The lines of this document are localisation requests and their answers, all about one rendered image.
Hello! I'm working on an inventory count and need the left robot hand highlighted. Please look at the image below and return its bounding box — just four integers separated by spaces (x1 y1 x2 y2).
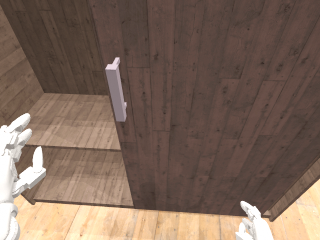
0 113 46 203

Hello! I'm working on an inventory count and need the robot left forearm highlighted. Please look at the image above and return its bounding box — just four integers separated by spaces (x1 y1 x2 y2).
0 202 21 240

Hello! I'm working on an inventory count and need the handle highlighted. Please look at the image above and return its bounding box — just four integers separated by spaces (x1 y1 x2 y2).
105 57 127 122

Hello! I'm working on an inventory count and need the right robot hand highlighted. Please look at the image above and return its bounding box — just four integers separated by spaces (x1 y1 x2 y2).
235 201 274 240

